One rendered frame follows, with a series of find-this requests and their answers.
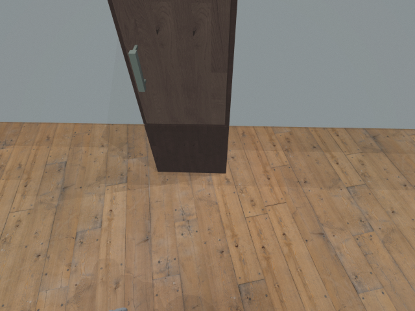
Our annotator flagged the handle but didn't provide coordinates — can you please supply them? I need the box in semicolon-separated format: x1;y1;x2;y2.
128;45;146;92

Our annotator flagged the cupboard door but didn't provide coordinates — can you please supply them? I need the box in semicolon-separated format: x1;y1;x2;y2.
112;0;231;125

